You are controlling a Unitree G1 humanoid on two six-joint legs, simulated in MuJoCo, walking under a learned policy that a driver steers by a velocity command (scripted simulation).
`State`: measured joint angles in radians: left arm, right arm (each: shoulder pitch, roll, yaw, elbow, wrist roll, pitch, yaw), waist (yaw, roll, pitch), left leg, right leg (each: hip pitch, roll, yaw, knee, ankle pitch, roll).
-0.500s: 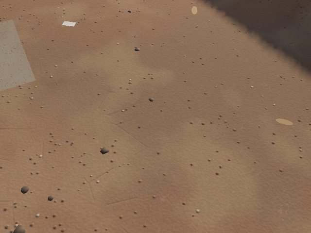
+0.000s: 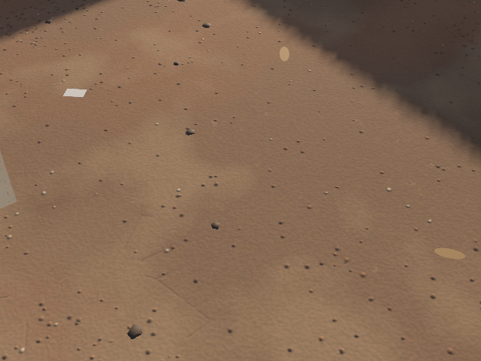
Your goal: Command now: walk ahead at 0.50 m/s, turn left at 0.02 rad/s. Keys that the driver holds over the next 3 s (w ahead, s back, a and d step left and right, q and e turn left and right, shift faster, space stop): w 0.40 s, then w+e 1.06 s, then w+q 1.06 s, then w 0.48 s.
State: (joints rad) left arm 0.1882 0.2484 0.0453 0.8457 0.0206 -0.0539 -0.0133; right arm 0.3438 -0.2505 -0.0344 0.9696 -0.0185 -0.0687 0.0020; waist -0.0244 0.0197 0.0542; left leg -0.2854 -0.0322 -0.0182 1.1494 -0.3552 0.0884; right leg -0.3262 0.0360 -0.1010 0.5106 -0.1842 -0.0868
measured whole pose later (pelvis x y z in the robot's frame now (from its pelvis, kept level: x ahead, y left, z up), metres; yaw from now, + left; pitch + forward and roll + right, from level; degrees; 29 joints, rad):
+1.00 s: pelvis +0.54 -0.01 -0.02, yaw -17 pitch +0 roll +0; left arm 0.06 0.22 0.06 0.83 0.04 -0.03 -0.04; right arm 0.39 -0.21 -0.05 1.00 -0.02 -0.06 -0.02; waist -0.02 0.01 0.06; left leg -0.03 0.08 0.26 0.81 -0.46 0.01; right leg -0.44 0.06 -0.14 0.62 -0.19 -0.17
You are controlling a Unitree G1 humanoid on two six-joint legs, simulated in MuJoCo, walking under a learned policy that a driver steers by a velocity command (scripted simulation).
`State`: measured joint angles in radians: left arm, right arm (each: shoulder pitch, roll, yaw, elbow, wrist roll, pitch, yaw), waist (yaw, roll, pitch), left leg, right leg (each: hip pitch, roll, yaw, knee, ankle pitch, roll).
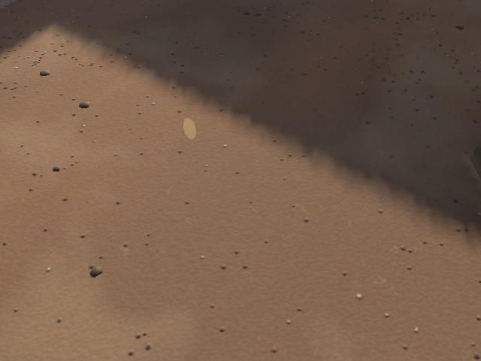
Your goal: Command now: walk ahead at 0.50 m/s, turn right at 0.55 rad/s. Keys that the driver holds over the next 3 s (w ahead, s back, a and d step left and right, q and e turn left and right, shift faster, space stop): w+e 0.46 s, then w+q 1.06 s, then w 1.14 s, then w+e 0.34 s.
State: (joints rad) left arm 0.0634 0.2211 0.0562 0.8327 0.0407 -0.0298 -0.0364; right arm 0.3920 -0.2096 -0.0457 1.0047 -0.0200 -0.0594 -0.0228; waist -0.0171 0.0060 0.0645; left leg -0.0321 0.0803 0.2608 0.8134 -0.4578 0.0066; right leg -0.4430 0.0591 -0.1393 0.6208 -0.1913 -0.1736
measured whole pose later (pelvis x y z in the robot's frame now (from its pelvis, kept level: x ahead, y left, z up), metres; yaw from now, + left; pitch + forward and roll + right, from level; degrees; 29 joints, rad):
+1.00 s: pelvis +0.52 -0.08 +0.02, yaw -8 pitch +1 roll +1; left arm 0.05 0.24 0.00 0.70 0.04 -0.08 0.00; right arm 0.45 -0.26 -0.07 0.90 0.00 -0.05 0.01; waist -0.08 0.00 0.01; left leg -0.15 -0.09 -0.15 0.60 -0.42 0.05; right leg -0.40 0.00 0.00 0.51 -0.12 -0.02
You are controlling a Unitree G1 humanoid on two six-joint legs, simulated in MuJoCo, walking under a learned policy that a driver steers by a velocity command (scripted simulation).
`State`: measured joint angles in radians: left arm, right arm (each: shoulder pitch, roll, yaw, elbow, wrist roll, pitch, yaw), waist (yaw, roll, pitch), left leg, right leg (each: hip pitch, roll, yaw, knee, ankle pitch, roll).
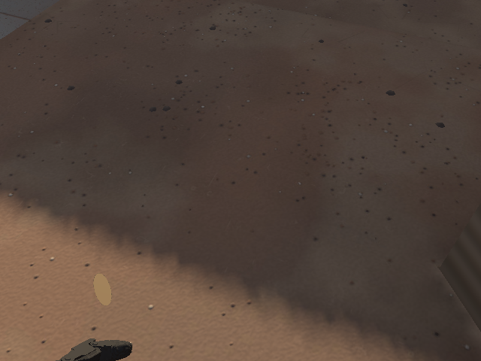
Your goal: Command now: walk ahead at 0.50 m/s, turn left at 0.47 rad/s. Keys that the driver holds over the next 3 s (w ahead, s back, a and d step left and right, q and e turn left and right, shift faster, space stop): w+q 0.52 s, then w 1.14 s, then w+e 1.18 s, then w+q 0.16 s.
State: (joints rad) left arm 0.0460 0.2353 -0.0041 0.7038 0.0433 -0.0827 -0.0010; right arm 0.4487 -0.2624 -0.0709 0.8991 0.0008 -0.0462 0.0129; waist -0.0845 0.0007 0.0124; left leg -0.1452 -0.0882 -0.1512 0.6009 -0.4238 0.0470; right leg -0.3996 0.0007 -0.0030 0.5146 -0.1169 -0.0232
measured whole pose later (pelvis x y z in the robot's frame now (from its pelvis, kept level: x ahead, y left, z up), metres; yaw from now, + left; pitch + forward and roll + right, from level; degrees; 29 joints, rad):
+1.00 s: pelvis +0.50 +0.14 +0.00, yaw +25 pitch +1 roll +1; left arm 0.06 0.24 0.02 0.74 0.03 -0.03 -0.04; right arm 0.46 -0.26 -0.04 0.92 -0.02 -0.06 -0.01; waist -0.07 -0.02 0.04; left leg 0.14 -0.12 -0.06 0.19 -0.35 0.10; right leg -0.55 -0.04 -0.06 0.58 -0.08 -0.05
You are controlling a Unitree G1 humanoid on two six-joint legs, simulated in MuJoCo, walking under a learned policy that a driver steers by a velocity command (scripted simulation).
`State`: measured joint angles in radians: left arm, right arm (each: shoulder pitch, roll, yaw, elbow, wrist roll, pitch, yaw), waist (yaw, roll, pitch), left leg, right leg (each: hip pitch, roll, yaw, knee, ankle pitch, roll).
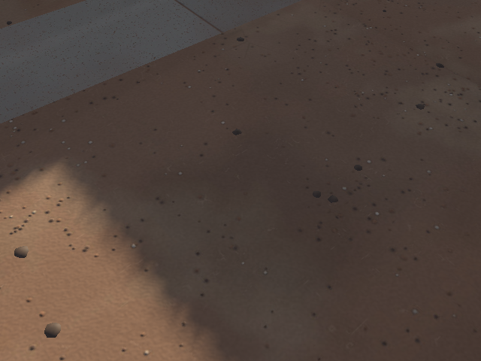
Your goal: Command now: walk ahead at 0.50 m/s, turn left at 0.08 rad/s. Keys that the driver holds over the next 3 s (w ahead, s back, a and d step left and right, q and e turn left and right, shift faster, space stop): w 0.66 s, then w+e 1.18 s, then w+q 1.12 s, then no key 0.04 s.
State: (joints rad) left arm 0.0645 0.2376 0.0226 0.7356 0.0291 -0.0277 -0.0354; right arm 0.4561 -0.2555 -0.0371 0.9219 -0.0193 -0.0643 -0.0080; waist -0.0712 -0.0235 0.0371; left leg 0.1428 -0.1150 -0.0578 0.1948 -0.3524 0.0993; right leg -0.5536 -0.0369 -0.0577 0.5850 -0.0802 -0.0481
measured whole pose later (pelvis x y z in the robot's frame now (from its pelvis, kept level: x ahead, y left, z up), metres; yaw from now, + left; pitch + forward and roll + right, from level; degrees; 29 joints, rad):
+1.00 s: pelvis +0.54 +0.02 +0.01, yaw -8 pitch +0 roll +1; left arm 0.12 0.23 0.04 0.88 0.03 -0.01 -0.05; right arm 0.40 -0.20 -0.03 1.00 -0.02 -0.10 -0.01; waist -0.03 -0.04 0.04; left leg 0.08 -0.06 0.21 0.18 -0.28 0.06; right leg -0.63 -0.07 -0.05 0.72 0.00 -0.05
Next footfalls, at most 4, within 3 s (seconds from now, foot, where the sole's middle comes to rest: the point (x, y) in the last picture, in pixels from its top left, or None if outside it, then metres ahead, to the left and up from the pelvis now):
0.04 right None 0.20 -0.10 -0.77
0.58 left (202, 359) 0.48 0.10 -0.77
1.12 right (264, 263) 0.75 -0.10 -0.77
1.66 left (243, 174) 1.10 -0.06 -0.77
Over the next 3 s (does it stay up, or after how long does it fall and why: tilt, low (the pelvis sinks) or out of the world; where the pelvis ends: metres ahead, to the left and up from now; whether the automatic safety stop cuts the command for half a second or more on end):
stays up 1.49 -0.37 0.02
